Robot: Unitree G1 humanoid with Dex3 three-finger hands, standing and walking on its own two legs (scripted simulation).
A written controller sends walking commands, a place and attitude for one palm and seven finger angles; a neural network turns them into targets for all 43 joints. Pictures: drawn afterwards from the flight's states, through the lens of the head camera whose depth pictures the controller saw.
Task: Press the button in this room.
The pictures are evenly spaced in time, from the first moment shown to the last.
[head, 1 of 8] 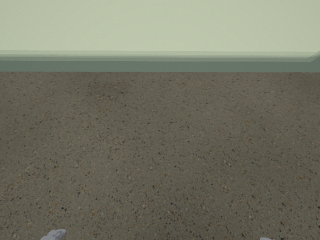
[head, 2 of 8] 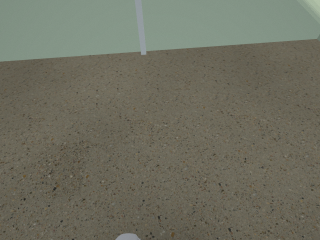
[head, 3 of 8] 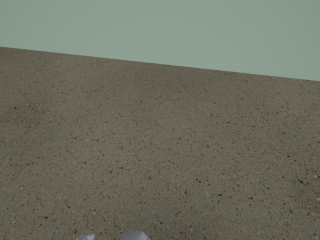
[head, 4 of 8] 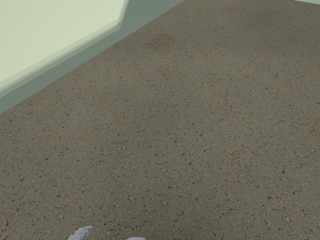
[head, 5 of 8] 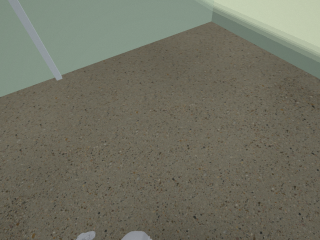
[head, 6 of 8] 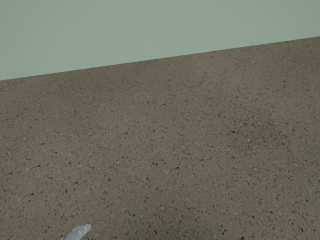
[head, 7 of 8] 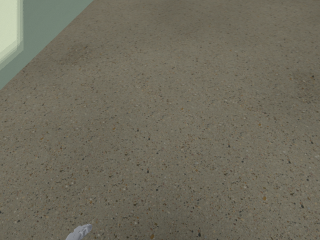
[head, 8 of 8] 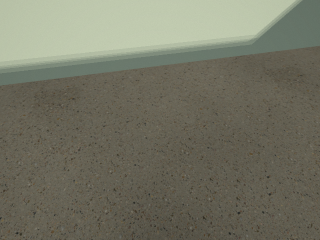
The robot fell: no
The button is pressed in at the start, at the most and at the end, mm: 0 0 0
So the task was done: no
